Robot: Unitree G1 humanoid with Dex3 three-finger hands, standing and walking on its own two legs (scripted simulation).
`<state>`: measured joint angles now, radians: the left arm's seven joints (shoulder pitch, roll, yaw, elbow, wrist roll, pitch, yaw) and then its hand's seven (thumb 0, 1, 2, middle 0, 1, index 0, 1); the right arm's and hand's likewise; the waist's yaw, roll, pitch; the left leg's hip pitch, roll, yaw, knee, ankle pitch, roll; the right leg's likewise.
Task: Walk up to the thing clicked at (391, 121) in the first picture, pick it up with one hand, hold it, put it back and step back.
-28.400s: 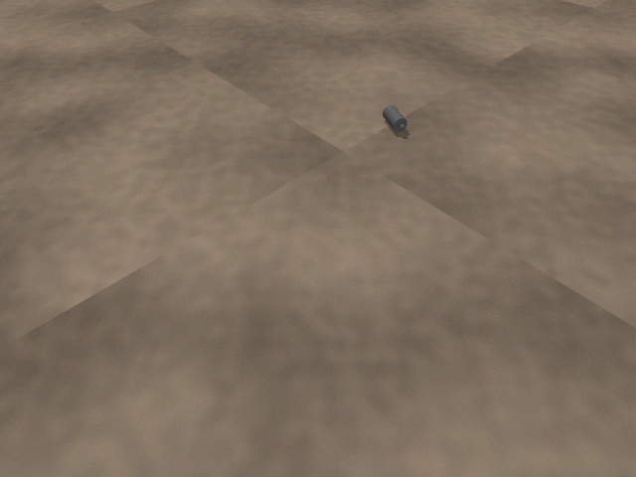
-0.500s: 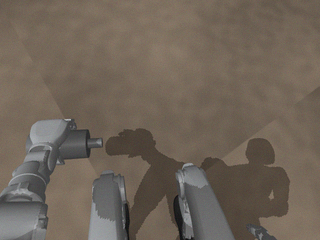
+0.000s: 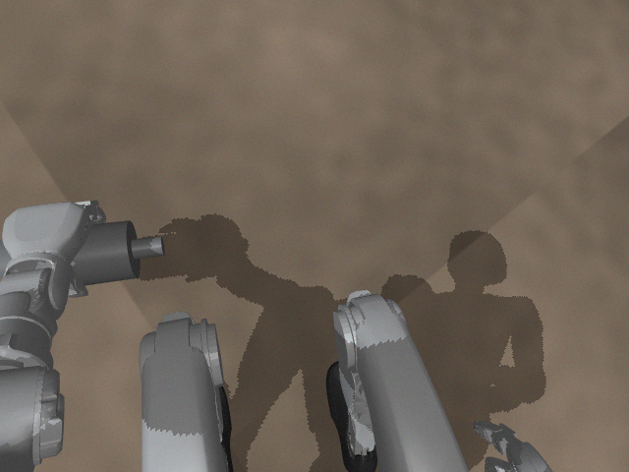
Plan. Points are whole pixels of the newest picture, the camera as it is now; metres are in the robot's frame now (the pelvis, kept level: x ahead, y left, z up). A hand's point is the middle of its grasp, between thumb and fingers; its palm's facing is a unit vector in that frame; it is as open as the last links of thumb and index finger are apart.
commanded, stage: crouch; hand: left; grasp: from above
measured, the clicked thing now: (91, 254) +0.42 +0.28 -0.22
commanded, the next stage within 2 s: lower in 0.26 s
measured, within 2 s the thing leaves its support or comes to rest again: neither
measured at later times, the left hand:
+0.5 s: hand (80, 259) +0.41 +0.30 -0.23, palm faces -0.47 -0.06 -0.88, open 10.9 cm
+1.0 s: hand (97, 265) +0.41 +0.30 -0.30, palm faces -0.47 -0.07 -0.88, open 10.9 cm
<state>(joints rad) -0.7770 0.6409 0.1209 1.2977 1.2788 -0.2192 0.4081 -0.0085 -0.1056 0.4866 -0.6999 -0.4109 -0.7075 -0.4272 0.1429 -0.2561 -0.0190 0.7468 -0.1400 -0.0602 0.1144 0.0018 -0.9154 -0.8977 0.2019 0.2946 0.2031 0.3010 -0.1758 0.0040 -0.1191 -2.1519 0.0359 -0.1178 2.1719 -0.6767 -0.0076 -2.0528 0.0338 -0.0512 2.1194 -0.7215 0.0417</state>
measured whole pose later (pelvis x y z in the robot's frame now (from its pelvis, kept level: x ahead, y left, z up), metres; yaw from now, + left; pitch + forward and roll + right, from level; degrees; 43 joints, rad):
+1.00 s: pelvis +0.00 +0.00 -0.09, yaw -3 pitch +33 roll -9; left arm -0.84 0.77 0.19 1.47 1.33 -0.28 0.53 -0.01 -0.09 0.49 -0.68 -0.42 -0.69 -0.44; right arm 0.07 -0.27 0.05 0.79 -0.20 -0.07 0.14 0.00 -0.90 -0.89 0.20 0.30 0.20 0.30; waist -0.22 -0.06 0.00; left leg -2.37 0.03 -0.18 2.47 -0.69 -0.02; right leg -2.26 0.06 -0.08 2.40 -0.73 0.05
